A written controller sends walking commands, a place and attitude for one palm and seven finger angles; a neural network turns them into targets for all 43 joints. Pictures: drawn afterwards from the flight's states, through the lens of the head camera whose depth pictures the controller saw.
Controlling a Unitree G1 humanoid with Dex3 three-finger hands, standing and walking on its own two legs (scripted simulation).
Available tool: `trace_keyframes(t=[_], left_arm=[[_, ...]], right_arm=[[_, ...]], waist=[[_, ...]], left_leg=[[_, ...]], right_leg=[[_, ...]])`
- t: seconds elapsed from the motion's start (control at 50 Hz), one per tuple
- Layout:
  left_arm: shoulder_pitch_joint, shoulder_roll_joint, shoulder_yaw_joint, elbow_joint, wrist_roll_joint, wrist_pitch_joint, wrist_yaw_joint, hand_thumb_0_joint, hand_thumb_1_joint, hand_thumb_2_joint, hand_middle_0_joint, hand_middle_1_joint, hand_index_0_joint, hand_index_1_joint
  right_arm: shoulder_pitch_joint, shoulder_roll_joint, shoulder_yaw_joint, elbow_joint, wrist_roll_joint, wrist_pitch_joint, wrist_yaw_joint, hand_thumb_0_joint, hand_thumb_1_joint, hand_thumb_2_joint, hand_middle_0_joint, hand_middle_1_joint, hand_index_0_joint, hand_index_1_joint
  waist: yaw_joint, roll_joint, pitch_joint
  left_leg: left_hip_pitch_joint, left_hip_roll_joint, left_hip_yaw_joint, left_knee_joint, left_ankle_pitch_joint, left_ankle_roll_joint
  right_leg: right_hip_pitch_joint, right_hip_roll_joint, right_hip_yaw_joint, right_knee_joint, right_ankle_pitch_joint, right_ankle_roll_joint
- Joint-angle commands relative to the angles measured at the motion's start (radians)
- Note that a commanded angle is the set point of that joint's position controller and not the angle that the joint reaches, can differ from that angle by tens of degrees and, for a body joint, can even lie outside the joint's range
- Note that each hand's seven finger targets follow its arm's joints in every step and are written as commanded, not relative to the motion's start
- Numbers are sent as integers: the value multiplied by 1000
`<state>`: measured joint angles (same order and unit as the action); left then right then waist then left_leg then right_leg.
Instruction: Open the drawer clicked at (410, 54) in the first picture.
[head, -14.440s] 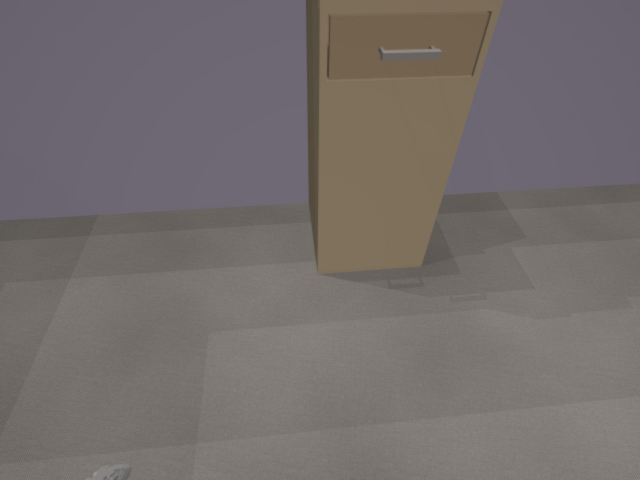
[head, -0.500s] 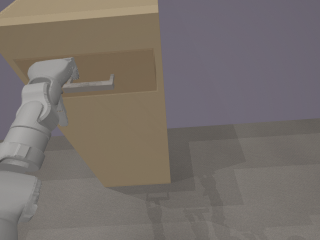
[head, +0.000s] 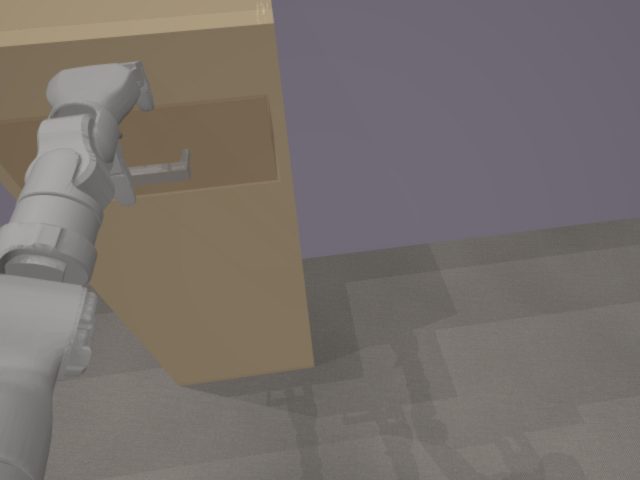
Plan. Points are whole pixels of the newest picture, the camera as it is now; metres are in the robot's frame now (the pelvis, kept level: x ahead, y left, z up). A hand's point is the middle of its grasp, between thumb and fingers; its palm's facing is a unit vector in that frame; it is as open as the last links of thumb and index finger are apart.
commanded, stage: move the hooked fingers above the handle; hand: left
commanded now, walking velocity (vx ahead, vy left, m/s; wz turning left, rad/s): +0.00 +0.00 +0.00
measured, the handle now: (139, 167) +0.53 +0.25 +0.12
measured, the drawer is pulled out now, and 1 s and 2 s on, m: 0.00 0.00 0.00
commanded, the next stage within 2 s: none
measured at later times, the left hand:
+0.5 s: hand (142, 178) +0.49 +0.23 +0.13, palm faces +0.03 -0.03 -1.00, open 13.6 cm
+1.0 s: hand (125, 161) +0.48 +0.24 +0.17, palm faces -0.04 -0.02 -1.00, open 13.2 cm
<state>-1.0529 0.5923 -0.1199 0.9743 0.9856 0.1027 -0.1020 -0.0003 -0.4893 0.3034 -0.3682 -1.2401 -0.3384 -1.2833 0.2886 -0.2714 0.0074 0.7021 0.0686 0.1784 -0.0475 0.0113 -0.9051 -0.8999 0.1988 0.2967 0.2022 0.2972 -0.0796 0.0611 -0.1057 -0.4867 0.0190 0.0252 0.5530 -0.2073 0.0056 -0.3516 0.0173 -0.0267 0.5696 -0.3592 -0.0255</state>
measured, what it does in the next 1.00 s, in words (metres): stands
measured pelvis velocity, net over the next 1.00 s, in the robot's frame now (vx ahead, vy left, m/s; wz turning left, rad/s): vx -0.01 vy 0.00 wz -0.01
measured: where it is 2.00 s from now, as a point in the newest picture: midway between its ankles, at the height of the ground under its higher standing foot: outside the picture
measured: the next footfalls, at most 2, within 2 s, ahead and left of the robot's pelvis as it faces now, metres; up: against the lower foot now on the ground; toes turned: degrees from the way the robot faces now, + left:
none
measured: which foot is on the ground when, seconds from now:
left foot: down 0.00-1.00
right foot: down 0.00-1.00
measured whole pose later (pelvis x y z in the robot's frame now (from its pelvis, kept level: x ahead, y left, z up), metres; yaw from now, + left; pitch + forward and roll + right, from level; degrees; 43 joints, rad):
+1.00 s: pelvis -0.01 +0.00 +0.00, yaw -1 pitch +9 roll -1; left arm -0.99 0.63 -0.03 1.03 1.03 -0.07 -0.05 0.00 -0.49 0.30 -0.45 -1.22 -0.44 -1.23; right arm 0.34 -0.29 -0.03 0.71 0.05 0.10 -0.08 0.01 -0.90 -0.90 0.20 0.30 0.20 0.30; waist -0.11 0.06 -0.09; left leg -0.53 0.03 0.03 0.58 -0.21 0.01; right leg -0.38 0.03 -0.02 0.57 -0.35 -0.02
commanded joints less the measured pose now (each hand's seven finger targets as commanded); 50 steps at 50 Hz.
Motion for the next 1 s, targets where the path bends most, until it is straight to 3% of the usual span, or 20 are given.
trace_keyframes(t=[0.0, 0.1, 0.14, 0.22, 0.24, 0.26, 0.28, 0.32, 0.34, 0.36, 0.4, 0.5, 0.58, 0.62, 0.74, 0.78, 0.88, 0.94, 0.96, 0.98], left_arm=[[-311, 224, 14, -24, 4, -40, -72, 0, -500, 300, -300, -1200, -300, -1200], [-303, 254, 53, -97, -4, -136, -64, 0, -500, 300, -300, -1200, -300, -1200], [-355, 300, 105, -190, -26, -198, -41, 0, -500, 300, -300, -1200, -300, -1200], [-577, 433, 220, -431, -25, -298, 77, 0, -500, 300, -300, -1200, -300, -1200], [-594, 493, 273, -466, -25, -309, 114, 0, -500, 300, -300, -1200, -300, -1200], [-604, 527, 303, -478, -13, -310, 154, 0, -500, 300, -300, -1200, -300, -1200], [-610, 507, 292, -482, -7, -301, 187, 0, -500, 300, -300, -1200, -300, -1200], [-609, 486, 288, -435, 1, -257, 238, 0, -500, 300, -300, -1200, -300, -1200], [-610, 488, 299, -431, -15, -240, 250, 0, -500, 300, -300, -1200, -300, -1200], [-620, 517, 321, -413, -14, -224, 267, 0, -500, 300, -300, -1200, -300, -1200], [-636, 477, 284, -377, -16, -182, 288, 0, -500, 300, -300, -1200, -300, -1200], [-649, 512, 294, -317, 18, -109, 296, 0, -500, 300, -300, -1200, -300, -1200], [-607, 556, 322, -282, 33, -99, 268, 0, -500, 300, -300, -1200, -300, -1200], [-603, 529, 288, -251, 38, -95, 252, 0, -500, 300, -300, -1200, -300, -1200], [-558, 497, 259, -170, 44, -103, 195, 0, -500, 300, -300, -1200, -300, -1200], [-553, 481, 234, -148, 47, -97, 178, 0, -500, 300, -300, -1200, -300, -1200], [-543, 478, 229, -167, 37, -127, 136, 0, -500, 300, -300, -1200, -300, -1200], [-570, 445, 192, -176, 25, -138, 124, 0, -500, 300, -300, -1200, -300, -1200], [-559, 493, 237, -184, 27, -143, 128, 0, -500, 300, -300, -1200, -300, -1200], [-569, 481, 220, -205, 28, -148, 127, 0, -500, 300, -300, -1200, -300, -1200]], right_arm=[[20, -163, -49, -116, 6, -41, -35, 0, -900, -900, 200, 300, 200, 300], [53, -160, -60, -132, 1, -58, -34, 0, -900, -900, 200, 300, 200, 300], [69, -158, -72, -133, -6, -69, -37, 0, -900, -900, 200, 300, 200, 300], [121, -148, -95, -117, -21, -96, -35, 0, -900, -900, 200, 300, 200, 300], [130, -151, -98, -108, -29, -102, -35, 0, -900, -900, 200, 300, 200, 300], [144, -153, -101, -102, -27, -104, -32, 0, -900, -900, 200, 300, 200, 300], [150, -147, -102, -95, -30, -109, -27, 0, -900, -900, 200, 300, 200, 300], [153, -146, -102, -71, -28, -112, -13, 0, -900, -900, 200, 300, 200, 300], [157, -150, -102, -63, -29, -114, -9, 0, -900, -900, 200, 300, 200, 300], [151, -153, -102, -55, -22, -113, -6, 0, -900, -900, 200, 300, 200, 300], [143, -153, -96, -45, -19, -118, 1, 0, -900, -900, 200, 300, 200, 300], [110, -155, -81, -38, -20, -126, 1, 0, -900, -900, 200, 300, 200, 300], [81, -149, -74, -59, -20, -123, -17, 0, -900, -900, 200, 300, 200, 300], [69, -146, -70, -66, -15, -123, -27, 0, -900, -900, 200, 300, 200, 300], [70, -148, -69, -79, -16, -120, -42, 0, -900, -900, 200, 300, 200, 300], [71, -157, -68, -77, -14, -118, -43, 0, -900, -900, 200, 300, 200, 300], [83, -160, -74, -85, -13, -111, -47, 0, -900, -900, 200, 300, 200, 300], [91, -162, -73, -79, -13, -115, -48, 0, -900, -900, 200, 300, 200, 300], [92, -165, -78, -75, -12, -115, -48, 0, -900, -900, 200, 300, 200, 300], [92, -165, -78, -79, -12, -115, -47, 0, -900, -900, 200, 300, 200, 300]], waist=[[-33, -160, -84], [-24, -115, -125], [-23, -105, -203], [-13, 75, -450], [-10, 56, -493], [-6, 112, -531], [-7, 122, -556], [-14, 163, -522], [-19, 106, -523], [-22, 113, -501], [-26, 121, -456], [-9, 105, -459], [4, 31, -457], [-5, 10, -403], [-15, -48, -364], [-22, -39, -324], [-20, -28, -334], [-36, -29, -303], [-22, -24, -325], [-24, 7, -326]], left_leg=[[133, -32, 26, -25, 49, 49], [124, -26, 25, -1, 26, 48], [137, -27, 21, 13, 41, 54], [255, -34, 0, 52, 136, 57], [256, -34, -5, 71, 174, 63], [276, -38, -13, 74, 200, 57], [303, -37, -13, 81, 232, 56], [327, -32, -15, 85, 280, 46], [318, -29, -12, 88, 306, 50], [308, -30, -9, 83, 292, 48], [303, -31, -12, 64, 268, 43], [309, -30, -12, 41, 280, 40], [268, -38, -2, 28, 250, 47], [242, -35, 2, 12, 201, 47], [227, -30, 9, 5, 170, 53], [216, -28, 9, -3, 130, 51], [222, -30, 12, 3, 139, 54], [212, -27, 12, 3, 122, 56], [217, -27, 14, 5, 123, 57], [221, -31, 13, 6, 132, 55]], right_leg=[[-66, -6, 34, -121, 214, 24], [-85, -2, 47, -106, 159, 18], [-56, -1, 56, -101, 172, 17], [-45, 17, 63, -56, 232, 6], [-19, 21, 63, -49, 273, 6], [-28, 28, 54, -35, 289, 1], [-33, 31, 44, -28, 305, 0], [-74, 41, 21, -25, 317, -5], [-44, 42, 19, -33, 351, -2], [-52, 44, 18, -35, 351, 1], [-68, 49, 4, -41, 323, -2], [-33, 48, -1, -47, 334, -3], [29, 36, 12, -58, 354, 7], [18, 30, 14, -72, 315, 11], [22, 18, 26, -91, 297, 17], [-12, 16, 27, -97, 258, 20], [-2, 13, 36, -98, 272, 17], [-13, 9, 43, -112, 251, 19], [-3, 10, 49, -109, 256, 20], [-6, 12, 46, -104, 267, 16]])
